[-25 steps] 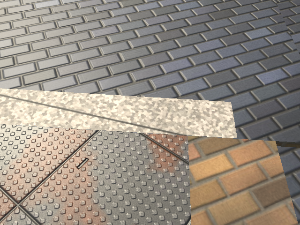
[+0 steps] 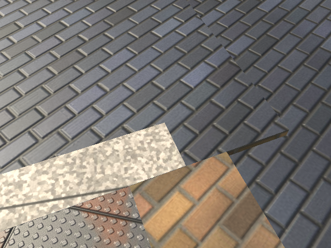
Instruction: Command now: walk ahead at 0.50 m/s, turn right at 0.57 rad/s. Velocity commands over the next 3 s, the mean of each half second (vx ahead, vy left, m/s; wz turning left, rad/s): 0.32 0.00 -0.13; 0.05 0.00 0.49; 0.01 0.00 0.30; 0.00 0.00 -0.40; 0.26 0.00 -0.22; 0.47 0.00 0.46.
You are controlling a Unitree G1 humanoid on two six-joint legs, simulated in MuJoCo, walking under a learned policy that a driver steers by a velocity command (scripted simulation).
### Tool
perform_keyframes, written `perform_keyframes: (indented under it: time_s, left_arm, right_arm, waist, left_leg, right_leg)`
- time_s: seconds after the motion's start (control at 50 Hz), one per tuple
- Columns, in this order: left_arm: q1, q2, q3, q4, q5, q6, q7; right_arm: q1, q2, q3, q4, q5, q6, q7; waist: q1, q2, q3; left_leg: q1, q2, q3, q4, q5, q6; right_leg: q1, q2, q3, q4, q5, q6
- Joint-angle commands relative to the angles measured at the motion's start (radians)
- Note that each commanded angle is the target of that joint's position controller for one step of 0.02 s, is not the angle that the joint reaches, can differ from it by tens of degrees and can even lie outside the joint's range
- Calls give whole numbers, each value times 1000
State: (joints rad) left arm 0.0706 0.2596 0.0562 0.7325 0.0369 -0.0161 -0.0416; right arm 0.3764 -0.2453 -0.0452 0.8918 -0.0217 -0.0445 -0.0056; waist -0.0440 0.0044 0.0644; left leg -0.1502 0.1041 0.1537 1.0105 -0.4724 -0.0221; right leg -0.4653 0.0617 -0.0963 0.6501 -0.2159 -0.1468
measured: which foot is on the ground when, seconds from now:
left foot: up 0.00-0.44, down 0.46-1.00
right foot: down 0.00-0.46, up 0.48-0.98, down 1.00-1.00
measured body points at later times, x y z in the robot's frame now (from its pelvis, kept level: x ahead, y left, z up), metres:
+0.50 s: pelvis +0.23 +0.01 +0.01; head +0.26 +0.02 +0.46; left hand +0.29 +0.27 -0.13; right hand +0.33 -0.25 -0.11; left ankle +0.33 +0.07 -0.72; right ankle +0.09 -0.05 -0.67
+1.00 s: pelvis +0.27 -0.03 +0.02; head +0.29 -0.03 +0.47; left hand +0.32 +0.27 -0.09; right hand +0.43 -0.28 -0.10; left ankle +0.33 +0.07 -0.71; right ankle +0.30 -0.13 -0.72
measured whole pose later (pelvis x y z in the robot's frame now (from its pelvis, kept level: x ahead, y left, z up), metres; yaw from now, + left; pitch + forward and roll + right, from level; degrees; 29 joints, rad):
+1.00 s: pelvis +0.27 -0.03 +0.02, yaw +16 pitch +1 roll +0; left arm 0.19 0.27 0.03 0.78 0.00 0.01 0.05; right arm 0.22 -0.29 -0.09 0.80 -0.01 0.06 0.01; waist -0.03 0.03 0.03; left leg -0.36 -0.18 -0.23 0.45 -0.10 0.04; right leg -0.25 0.06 0.08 0.50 -0.32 -0.02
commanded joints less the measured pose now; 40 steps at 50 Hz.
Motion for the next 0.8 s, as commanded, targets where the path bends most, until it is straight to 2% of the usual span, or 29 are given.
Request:
perform_keyframes:
  time_s: [0.02,0.04,0.06,0.08,0.1,0.14,0.18,0.22,0.24,0.32,0.38,0.42,0.44,0.46,0.48,0.5,0.52,0.54,0.56,0.6,0.64,0.74,0.8]
  left_arm:
    - [274,223,71,30,-27,11,37]
    - [227,175,57,30,-28,5,39]
    - [194,152,49,28,-35,-3,42]
    - [173,131,42,21,-36,-12,39]
    - [179,132,40,20,-38,-23,35]
    - [209,142,42,33,-37,-38,31]
    - [253,128,34,55,-34,-46,31]
    - [282,112,24,76,-34,-50,33]
    - [288,109,19,82,-33,-51,35]
    - [305,99,5,107,-20,-47,50]
    - [285,111,4,120,-12,-40,68]
    - [256,137,13,120,-18,-32,84]
    - [232,151,17,116,-25,-28,87]
    - [214,159,18,84,-29,-33,89]
    - [334,56,0,59,-38,-33,80]
    - [352,74,-4,82,-9,-15,75]
    - [290,95,0,80,-5,-5,72]
    - [232,104,3,69,-3,0,70]
    - [192,106,5,55,-2,10,68]
    - [208,87,0,53,0,39,64]
    - [215,71,-5,51,-6,51,66]
    - [123,87,0,22,-11,64,77]
    - [90,90,0,8,-18,59,82]
  right_arm:
    - [-128,-127,-19,-169,9,-43,12]
    - [-101,-120,-18,-149,7,-45,9]
    - [-80,-118,-18,-145,-10,-31,8]
    - [-53,-113,-17,-133,-25,-12,9]
    - [-45,-106,-17,-134,-30,4,13]
    - [-62,-90,-14,-139,-27,20,21]
    - [-114,-79,-11,-145,-21,22,22]
    - [-153,-68,-5,-147,-16,20,22]
    - [-171,-63,-2,-149,-10,18,23]
    - [-234,-54,9,-146,6,13,23]
    - [-206,-77,4,-132,-3,6,20]
    - [-96,-112,-11,-99,-9,-3,15]
    - [-11,-117,-17,-75,-12,-13,12]
    - [78,-173,-33,-62,-15,-22,6]
    - [45,-264,-55,-76,-6,-14,5]
    - [43,-230,-54,-81,43,-2,13]
    - [-26,-192,-51,-104,44,9,12]
    - [-90,-142,-37,-118,34,23,10]
    - [-114,-118,-31,-121,28,33,6]
    - [-116,-126,-35,-117,19,44,4]
    - [-110,-155,-46,-118,13,46,6]
    - [-102,-182,-64,-129,7,69,4]
    - [-101,-189,-72,-134,2,80,3]
  waist:
    - [129,-44,-150]
    - [76,-1,-86]
    - [37,-5,-65]
    - [16,-12,-75]
    - [7,-20,-90]
    - [5,-21,-84]
    - [22,-27,-43]
    - [37,-39,-43]
    - [46,-51,-50]
    - [83,-73,-54]
    - [67,-78,-48]
    - [22,-77,-80]
    - [-29,-51,-108]
    - [-67,22,-186]
    - [38,248,-261]
    - [30,146,-357]
    - [32,64,-247]
    - [42,8,-149]
    - [51,-3,-98]
    - [66,39,-107]
    - [66,53,-132]
    - [22,105,-120]
    - [5,114,-108]
  left_leg:
    - [-625,-15,-168,352,108,18]
    - [-550,16,-172,252,147,19]
    - [-479,28,-178,199,150,10]
    - [-420,34,-179,169,156,1]
    - [-401,25,-170,154,154,-9]
    - [-421,21,-154,87,207,-19]
    - [-452,20,-135,2,286,-23]
    - [-444,8,-120,-93,354,-12]
    - [-432,-2,-112,-140,387,-2]
    - [-373,-50,-94,-305,477,41]
    - [-311,-103,-99,-376,387,79]
    - [-225,-148,-88,-449,314,115]
    - [-132,-151,-99,-568,414,136]
    - [51,-25,-256,-573,835,190]
    - [284,258,-602,-511,1455,381]
    - [281,282,-689,-569,1362,444]
    - [171,237,-612,-608,1133,425]
    - [57,177,-551,-657,942,381]
    - [-13,128,-511,-691,830,341]
    - [-88,60,-459,-721,704,295]
    - [-99,35,-453,-727,627,277]
    - [-91,10,-544,-775,214,238]
    - [-81,10,-606,-780,125,228]
  right_leg:
    - [605,-361,596,-372,73,-206]
    - [474,-301,496,-380,206,-159]
    - [383,-256,428,-390,287,-138]
    - [334,-222,383,-399,335,-127]
    - [315,-208,370,-404,375,-136]
    - [298,-190,335,-434,365,-133]
    - [307,-190,287,-440,569,-105]
    - [342,-174,217,-410,774,-51]
    - [361,-168,190,-402,819,-26]
    - [437,-181,126,-388,834,12]
    - [490,-221,110,-308,922,15]
    - [530,-228,111,-144,1022,23]
    - [515,-202,88,9,945,39]
    - [379,-131,50,265,639,70]
    - [57,78,11,608,-326,124]
    - [1,50,147,691,-383,128]
    - [-34,4,170,713,-323,136]
    - [-55,-27,165,658,-279,142]
    - [-54,-50,161,599,-250,151]
    - [10,-47,142,521,-203,169]
    - [22,-42,135,456,-187,182]
    - [-27,-50,151,300,-160,199]
    - [-31,-44,163,234,-163,197]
